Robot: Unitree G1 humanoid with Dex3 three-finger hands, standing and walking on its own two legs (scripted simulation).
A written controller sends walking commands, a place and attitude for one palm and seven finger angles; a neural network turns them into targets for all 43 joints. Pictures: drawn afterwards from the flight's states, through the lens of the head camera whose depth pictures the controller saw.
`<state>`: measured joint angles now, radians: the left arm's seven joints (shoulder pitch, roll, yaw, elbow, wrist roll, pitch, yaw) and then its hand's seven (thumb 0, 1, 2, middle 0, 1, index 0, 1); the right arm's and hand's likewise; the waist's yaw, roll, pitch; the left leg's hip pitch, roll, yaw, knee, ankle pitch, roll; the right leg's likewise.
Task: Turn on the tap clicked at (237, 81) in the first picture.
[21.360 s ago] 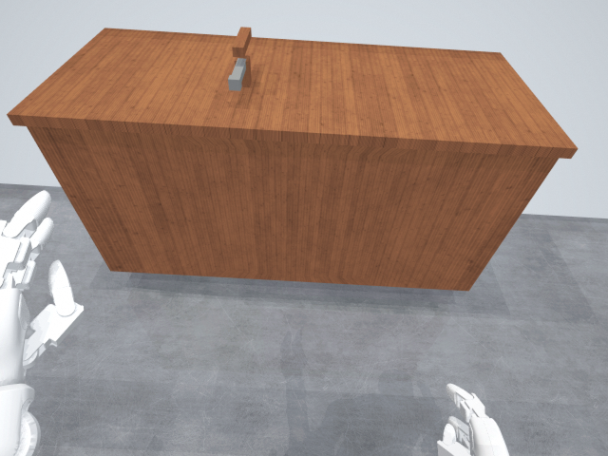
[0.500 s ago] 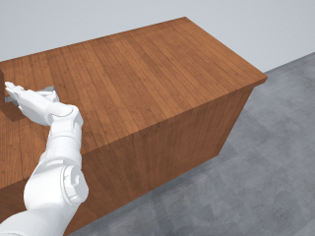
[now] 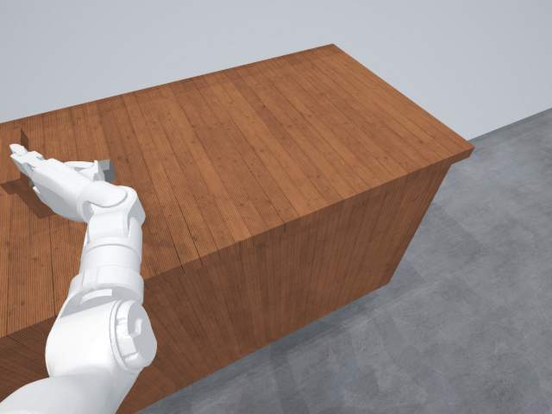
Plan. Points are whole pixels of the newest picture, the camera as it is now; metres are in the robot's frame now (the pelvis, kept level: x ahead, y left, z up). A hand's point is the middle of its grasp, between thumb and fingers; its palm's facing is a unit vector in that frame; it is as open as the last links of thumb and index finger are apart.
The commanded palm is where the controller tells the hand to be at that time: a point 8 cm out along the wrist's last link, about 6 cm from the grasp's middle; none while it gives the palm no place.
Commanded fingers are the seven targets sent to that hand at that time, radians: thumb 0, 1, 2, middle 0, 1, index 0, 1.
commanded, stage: lift the hand up off the lever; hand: left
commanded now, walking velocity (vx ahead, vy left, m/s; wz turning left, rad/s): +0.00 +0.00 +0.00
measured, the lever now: (105, 171) +0.51 +0.30 +0.07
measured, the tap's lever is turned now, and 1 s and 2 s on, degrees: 81 81 81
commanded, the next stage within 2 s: draw the hand back beside the body in 0.52 s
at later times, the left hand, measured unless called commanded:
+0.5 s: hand (107, 162) +0.44 +0.25 +0.14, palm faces +0.87 -0.48 -0.14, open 7.8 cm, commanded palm +0.39 +0.26 +0.15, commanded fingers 0.00 0.90 0.90 -0.15 -0.15 -0.15 -0.15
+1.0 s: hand (83, 210) +0.35 +0.25 +0.15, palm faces +0.43 -0.87 -0.23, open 7.7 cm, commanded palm +0.31 +0.27 +0.16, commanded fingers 0.00 0.90 0.90 -0.17 -0.21 -0.17 -0.21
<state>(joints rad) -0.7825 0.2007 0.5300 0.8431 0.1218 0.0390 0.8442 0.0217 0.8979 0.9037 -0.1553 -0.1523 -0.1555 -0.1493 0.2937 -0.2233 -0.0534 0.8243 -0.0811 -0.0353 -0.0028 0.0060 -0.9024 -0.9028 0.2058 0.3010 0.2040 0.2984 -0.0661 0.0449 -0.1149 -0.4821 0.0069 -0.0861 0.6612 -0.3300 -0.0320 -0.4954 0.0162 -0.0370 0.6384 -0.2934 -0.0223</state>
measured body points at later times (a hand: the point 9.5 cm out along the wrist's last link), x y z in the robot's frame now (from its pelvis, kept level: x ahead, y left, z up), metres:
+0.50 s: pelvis +0.00 +0.00 +0.00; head +0.02 -0.02 +0.45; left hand +0.40 +0.27 +0.15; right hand +0.08 -0.25 -0.14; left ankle +0.00 +0.14 -0.72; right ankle +0.01 -0.11 -0.72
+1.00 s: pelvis +0.00 +0.00 +0.02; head -0.02 -0.03 +0.47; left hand +0.32 +0.29 +0.16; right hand +0.11 -0.27 -0.09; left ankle +0.00 +0.14 -0.72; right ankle +0.01 -0.11 -0.72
